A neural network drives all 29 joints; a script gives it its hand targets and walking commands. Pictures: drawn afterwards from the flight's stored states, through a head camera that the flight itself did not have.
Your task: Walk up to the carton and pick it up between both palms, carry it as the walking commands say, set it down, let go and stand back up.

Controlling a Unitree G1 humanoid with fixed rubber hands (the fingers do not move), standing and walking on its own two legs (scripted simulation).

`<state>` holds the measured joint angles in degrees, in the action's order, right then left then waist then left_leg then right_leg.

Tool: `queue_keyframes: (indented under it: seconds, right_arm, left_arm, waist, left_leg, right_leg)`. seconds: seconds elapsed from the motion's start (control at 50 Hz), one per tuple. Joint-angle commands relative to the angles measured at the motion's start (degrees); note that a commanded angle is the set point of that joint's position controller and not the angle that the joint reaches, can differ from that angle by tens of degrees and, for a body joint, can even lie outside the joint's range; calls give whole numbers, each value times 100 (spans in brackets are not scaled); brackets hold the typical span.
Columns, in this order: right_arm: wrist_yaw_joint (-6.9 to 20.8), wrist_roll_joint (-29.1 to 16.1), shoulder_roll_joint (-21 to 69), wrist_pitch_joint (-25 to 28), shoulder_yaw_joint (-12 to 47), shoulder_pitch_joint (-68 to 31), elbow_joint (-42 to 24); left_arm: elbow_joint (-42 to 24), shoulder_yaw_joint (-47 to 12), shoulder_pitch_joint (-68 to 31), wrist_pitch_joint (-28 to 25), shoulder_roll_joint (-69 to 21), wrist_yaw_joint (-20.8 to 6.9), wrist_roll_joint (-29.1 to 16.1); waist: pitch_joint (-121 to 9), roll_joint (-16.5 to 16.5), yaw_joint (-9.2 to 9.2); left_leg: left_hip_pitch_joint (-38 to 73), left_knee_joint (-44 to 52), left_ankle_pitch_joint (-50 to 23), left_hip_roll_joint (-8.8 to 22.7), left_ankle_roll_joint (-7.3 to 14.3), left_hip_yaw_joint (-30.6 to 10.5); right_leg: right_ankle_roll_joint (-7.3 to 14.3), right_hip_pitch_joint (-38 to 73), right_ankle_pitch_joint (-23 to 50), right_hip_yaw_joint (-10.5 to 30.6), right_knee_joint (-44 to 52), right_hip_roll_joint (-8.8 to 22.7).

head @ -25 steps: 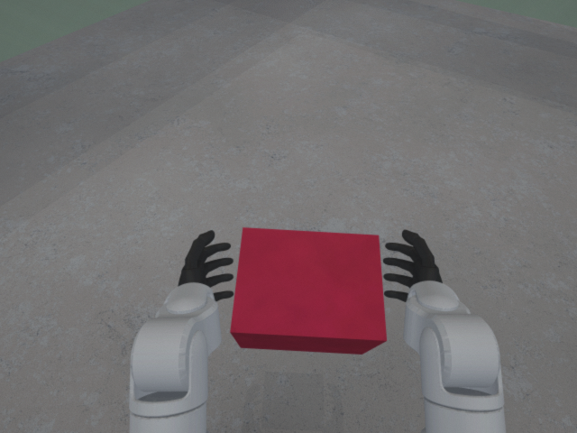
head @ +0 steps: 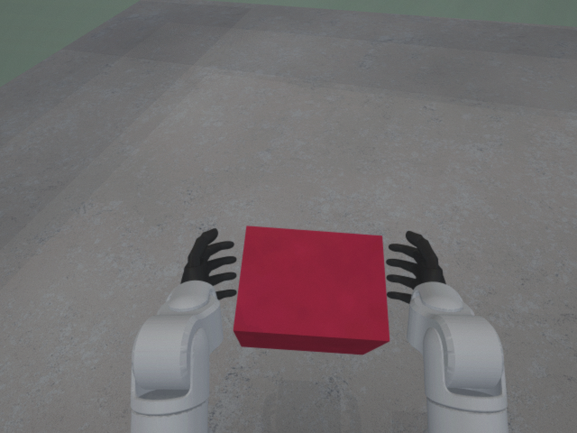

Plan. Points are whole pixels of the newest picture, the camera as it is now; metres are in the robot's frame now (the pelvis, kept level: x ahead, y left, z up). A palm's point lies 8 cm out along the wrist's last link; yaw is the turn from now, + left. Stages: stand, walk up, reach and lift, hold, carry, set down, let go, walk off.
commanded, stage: carry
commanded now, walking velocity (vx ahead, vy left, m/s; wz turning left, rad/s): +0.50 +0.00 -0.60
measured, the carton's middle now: (308, 294) +0.34 +0.01 +0.00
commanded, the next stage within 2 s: none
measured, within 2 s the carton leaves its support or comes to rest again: neither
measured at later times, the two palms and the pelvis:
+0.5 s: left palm (304, 123) +0.65 +0.02 +0.08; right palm (458, 151) +0.55 -0.24 +0.09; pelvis +0.32 -0.01 +0.00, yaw -22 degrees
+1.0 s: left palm (425, 41) +0.92 -0.25 +0.11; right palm (555, 79) +0.76 -0.47 +0.09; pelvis +0.61 -0.19 +0.00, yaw -36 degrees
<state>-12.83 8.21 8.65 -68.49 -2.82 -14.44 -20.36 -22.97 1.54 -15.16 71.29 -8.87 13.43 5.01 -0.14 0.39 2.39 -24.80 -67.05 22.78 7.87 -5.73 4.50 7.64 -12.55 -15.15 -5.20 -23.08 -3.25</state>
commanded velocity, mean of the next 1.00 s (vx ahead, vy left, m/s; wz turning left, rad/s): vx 0.40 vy -0.06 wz -0.48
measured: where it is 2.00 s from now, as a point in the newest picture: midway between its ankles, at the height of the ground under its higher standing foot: (451, 325)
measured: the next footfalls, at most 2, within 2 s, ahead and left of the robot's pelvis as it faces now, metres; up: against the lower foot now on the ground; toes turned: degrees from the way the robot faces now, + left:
left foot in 0.30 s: +0.34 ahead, +0.12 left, +0.00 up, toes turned -4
right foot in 0.66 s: +0.48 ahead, -0.19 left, +0.00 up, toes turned -32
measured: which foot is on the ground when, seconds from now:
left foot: up 0.00-0.28, down 0.30-0.68, up 0.70-1.00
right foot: down 0.00-0.28, up 0.30-0.64, down 0.66-1.00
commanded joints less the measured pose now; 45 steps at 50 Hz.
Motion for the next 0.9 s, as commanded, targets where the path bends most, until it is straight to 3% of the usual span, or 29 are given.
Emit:
queue_keyframes:
  seconds: [0.0,0.08,0.16,0.2,0.22,0.24,0.26,0.28,0.3,0.32,0.36,0.42,0.46,0.5,0.52,0.58,0.6,0.62,0.64,0.66,0.68,0.7,0.72,0.74,0.76,0.78,0.8,0.84,0.88]
  right_arm:
    - [1073,-2021,5810,232,3011,-1598,-436]
    - [1017,-2118,5733,220,3068,-1812,-529]
    - [1020,-2174,5664,155,3085,-1928,-711]
    - [1022,-2177,5669,139,3045,-1788,-689]
    - [1042,-2191,5662,116,3008,-1625,-652]
    - [1056,-2183,5664,130,2942,-1525,-626]
    - [1062,-2217,5602,169,2914,-1534,-706]
    - [1078,-2255,5686,203,2925,-1722,-723]
    - [1096,-2229,5706,291,2852,-1867,-801]
    - [1084,-2190,5925,320,2776,-1599,-721]
    - [1131,-2229,6009,339,2788,-1514,-790]
    - [1172,-2199,5902,332,2758,-1515,-755]
    - [1184,-2203,5759,292,2775,-1532,-738]
    - [1200,-2273,5657,286,2785,-1747,-1005]
    - [1210,-2263,5637,251,2748,-1779,-911]
    - [1209,-2178,5456,152,2592,-1469,-697]
    - [1173,-2124,5384,118,2528,-1371,-588]
    - [1148,-2116,5317,93,2482,-1436,-504]
    - [1121,-2055,5309,99,2443,-1532,-482]
    - [1122,-2025,5350,81,2584,-1550,-391]
    - [1145,-2106,5332,83,2679,-1706,-654]
    - [1145,-2077,5441,131,2650,-1651,-577]
    - [1116,-2001,5551,160,2597,-1462,-363]
    - [1135,-2113,5781,206,2784,-1638,-416]
    - [1167,-2162,5821,219,2831,-1682,-382]
    - [1159,-2127,5885,255,2881,-1706,-403]
    - [1131,-2071,5887,270,2873,-1676,-385]
    - [1074,-2061,5807,281,2980,-1741,-573]
    - [1033,-2056,5764,228,2968,-1774,-546]
  left_arm:
    - [-32,-2743,-1574,-232,-5643,-1419,-1999]
    - [-136,-2634,-1575,-269,-5321,-1384,-1905]
    - [-227,-2659,-1454,-266,-5266,-1321,-1874]
    - [-399,-2787,-1563,-271,-5304,-1295,-1939]
    - [-481,-2843,-1577,-275,-5302,-1276,-1962]
    - [-518,-2900,-1620,-286,-5294,-1242,-1995]
    - [-585,-3017,-1518,-296,-5357,-1252,-2001]
    - [-787,-3197,-1773,-324,-5455,-1249,-2069]
    - [-883,-3308,-2062,-379,-5536,-1250,-2180]
    - [-852,-3358,-1947,-383,-5777,-1262,-2274]
    - [-792,-3334,-1892,-388,-5891,-1255,-2287]
    - [-678,-3384,-1963,-376,-5950,-1265,-2234]
    - [-540,-3296,-1802,-369,-5898,-1230,-2142]
    - [-651,-3338,-1873,-367,-5942,-1193,-2140]
    - [-676,-3379,-1932,-345,-5942,-1182,-2136]
    - [-780,-3389,-2001,-251,-5702,-1147,-2185]
    - [-706,-3345,-2046,-221,-5643,-1127,-2167]
    - [-574,-3259,-1887,-204,-5652,-1118,-2158]
    - [-579,-3235,-1950,-195,-5635,-1125,-2196]
    - [-433,-3145,-2045,-163,-5445,-1169,-2154]
    - [-320,-3066,-1964,-173,-5518,-1167,-2075]
    - [-405,-3152,-2107,-159,-5615,-1204,-2123]
    - [-389,-3185,-2098,-137,-5688,-1257,-2188]
    - [-387,-3110,-2087,-193,-5804,-1291,-2175]
    - [-287,-2986,-1988,-221,-5777,-1314,-2111]
    - [-226,-2914,-1907,-254,-5792,-1350,-2090]
    - [-62,-2892,-1739,-259,-5814,-1372,-2054]
    - [-7,-2788,-1583,-278,-5651,-1401,-1994]
    - [-15,-2715,-1567,-274,-5457,-1380,-1947]
  waist:
    - [-1609,746,-173]
    - [-1418,551,-131]
    - [-1323,699,-34]
    - [-1737,725,-76]
    - [-2119,754,-147]
    - [-2829,287,-344]
    - [-3405,-745,-327]
    - [-3449,-1708,-163]
    - [-3370,-1568,-179]
    - [-3488,-1493,-262]
    - [-2956,-919,-310]
    - [-2271,-1199,-328]
    - [-2103,-1109,-286]
    - [-2022,-1218,-254]
    - [-1947,-1422,-222]
    - [-2194,-1603,-128]
    - [-2584,-1328,-28]
    - [-2890,-822,229]
    - [-2745,-12,225]
    - [-2545,1249,35]
    - [-2566,1313,-96]
    - [-2355,414,-155]
    - [-2264,-198,-181]
    - [-2191,-87,-182]
    - [-2094,95,-156]
    - [-2063,492,-157]
    - [-2062,520,-146]
    - [-1708,820,-175]
    - [-1607,859,-166]
  left_leg:
    - [-1722,535,-665,-25,-18,-23]
    - [-2004,1240,-1020,-190,-131,220]
    - [-1345,2625,-1276,-450,-105,375]
    - [19,3504,-1382,-870,-17,561]
    - [1056,4033,-1441,-988,-70,642]
    - [2903,4683,-2485,-695,-98,691]
    - [4908,4420,-3590,913,262,-785]
    - [5652,4145,-5034,2001,668,-1837]
    - [5251,4152,-5359,2114,815,-1721]
    - [5452,4045,-5814,2128,960,-1581]
    - [4821,4305,-5348,1785,779,-727]
    - [4004,4744,-4551,1820,879,-397]
    - [3596,4764,-4177,1706,778,146]
    - [3424,4617,-4213,1498,599,683]
    - [3350,4506,-4261,1454,528,826]
    - [3227,3247,-5953,1136,275,1343]
    - [3267,2140,-6317,906,92,1578]
    - [2438,832,-5701,661,-117,1552]
    - [581,-46,-2813,323,-156,1007]
    - [-1465,-894,726,-254,-128,546]
    - [-2041,-1381,1156,-275,-50,-167]
    - [-2284,-1265,1039,65,-18,-451]
    - [-2258,-730,592,216,53,-529]
    - [-2055,-38,221,250,70,-501]
    - [-1860,367,93,159,52,-381]
    - [-1649,464,-67,62,37,-267]
    - [-1640,612,-141,-13,23,-217]
    - [-1694,852,-532,-133,-61,60]
    - [-1438,1358,-889,-298,-88,310]
  right_leg:
    - [481,2622,4615,1438,641,1354]
    - [354,2793,5258,1246,421,1162]
    - [321,2274,5293,1203,156,911]
    - [164,1820,6004,945,-441,624]
    - [27,1553,6258,830,-1196,534]
    - [-199,721,5570,589,-2507,328]
    - [-468,-1074,1866,560,-3731,-13]
    - [-499,-2247,-1401,477,-4549,-245]
    - [-443,-2273,-1225,594,-5073,-46]
    - [-403,-2597,-1110,729,-4849,220]
    - [-467,-2807,-884,578,-4124,472]
    - [-496,-2752,-709,300,-2866,638]
    - [-452,-2360,-212,-58,-2180,611]
    - [-443,-2007,155,-473,-1714,494]
    - [-427,-1883,317,-635,-1666,421]
    - [-412,-845,529,-1221,-1071,-105]
    - [-316,-96,979,-1215,-379,-302]
    - [-165,1194,1712,-772,270,-168]
    - [50,2567,2604,466,-10,554]
    - [614,3574,3500,2544,-30,1503]
    - [1119,3459,4463,3809,61,2069]
    - [1141,3292,4351,3349,99,2152]
    - [950,3167,4195,2684,118,2113]
    - [713,3101,4489,2124,131,1831]
    - [634,2884,4571,1944,185,1634]
    - [583,2712,4473,1831,337,1528]
    - [588,2790,4484,1834,384,1487]
    - [493,2661,5661,1249,263,1249]
    - [330,2427,5915,685,67,1001]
